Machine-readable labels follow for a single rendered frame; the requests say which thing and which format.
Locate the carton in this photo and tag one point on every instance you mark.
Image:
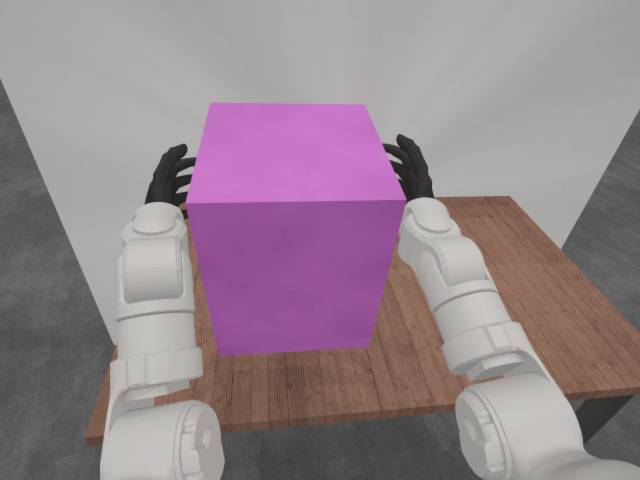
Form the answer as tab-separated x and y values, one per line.
294	211

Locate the robot left forearm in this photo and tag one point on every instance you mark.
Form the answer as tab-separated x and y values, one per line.
154	304

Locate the robot right upper arm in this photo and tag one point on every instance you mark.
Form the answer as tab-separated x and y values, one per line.
521	428

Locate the robot right hand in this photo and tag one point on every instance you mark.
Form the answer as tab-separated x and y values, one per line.
415	183

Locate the robot right forearm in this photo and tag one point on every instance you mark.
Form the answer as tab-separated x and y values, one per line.
480	340

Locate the robot left hand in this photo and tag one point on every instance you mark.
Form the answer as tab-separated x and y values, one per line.
165	184

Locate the robot left upper arm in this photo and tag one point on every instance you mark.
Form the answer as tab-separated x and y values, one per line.
175	441

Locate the table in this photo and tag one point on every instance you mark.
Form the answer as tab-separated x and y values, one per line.
588	347

